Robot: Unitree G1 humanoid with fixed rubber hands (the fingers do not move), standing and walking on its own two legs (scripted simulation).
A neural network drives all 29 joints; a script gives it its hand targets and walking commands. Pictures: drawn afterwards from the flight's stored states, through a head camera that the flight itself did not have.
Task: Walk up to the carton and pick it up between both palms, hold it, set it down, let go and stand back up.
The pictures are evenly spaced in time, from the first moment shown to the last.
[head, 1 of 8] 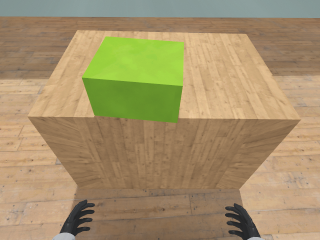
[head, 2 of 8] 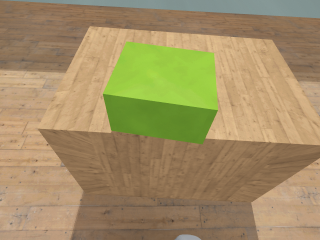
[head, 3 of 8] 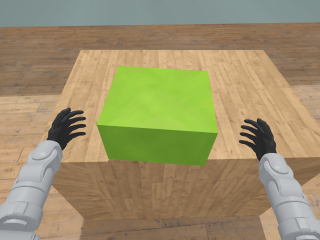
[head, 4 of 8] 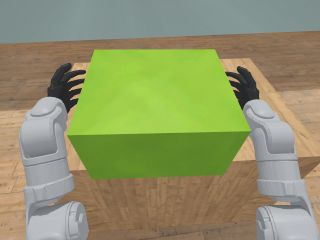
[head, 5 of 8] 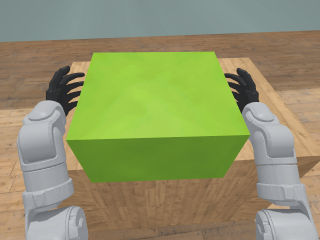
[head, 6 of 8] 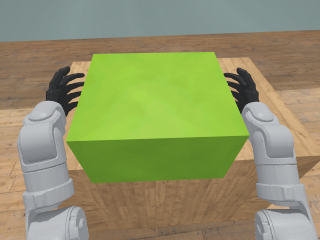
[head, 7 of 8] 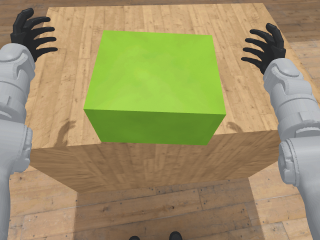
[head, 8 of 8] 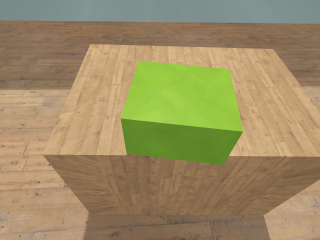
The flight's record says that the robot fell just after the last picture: no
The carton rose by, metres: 0.16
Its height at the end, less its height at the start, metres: +0.00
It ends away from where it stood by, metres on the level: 0.02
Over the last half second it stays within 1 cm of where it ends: yes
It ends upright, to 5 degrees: yes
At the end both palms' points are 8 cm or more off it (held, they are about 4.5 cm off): yes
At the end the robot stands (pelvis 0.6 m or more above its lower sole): yes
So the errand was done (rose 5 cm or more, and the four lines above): yes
